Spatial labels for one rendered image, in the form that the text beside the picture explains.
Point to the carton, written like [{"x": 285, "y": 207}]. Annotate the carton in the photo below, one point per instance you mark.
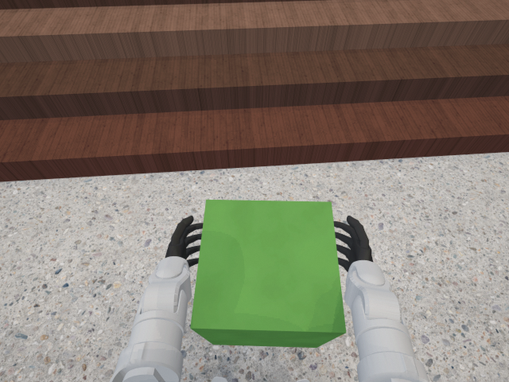
[{"x": 268, "y": 275}]

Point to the robot right forearm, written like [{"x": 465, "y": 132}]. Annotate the robot right forearm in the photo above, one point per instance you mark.
[{"x": 383, "y": 340}]

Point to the left robot hand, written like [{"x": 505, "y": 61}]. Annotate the left robot hand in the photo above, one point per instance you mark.
[{"x": 180, "y": 241}]

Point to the right robot hand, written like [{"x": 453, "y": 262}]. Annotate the right robot hand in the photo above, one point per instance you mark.
[{"x": 358, "y": 242}]

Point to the robot left forearm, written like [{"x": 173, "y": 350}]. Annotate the robot left forearm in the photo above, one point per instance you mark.
[{"x": 153, "y": 353}]

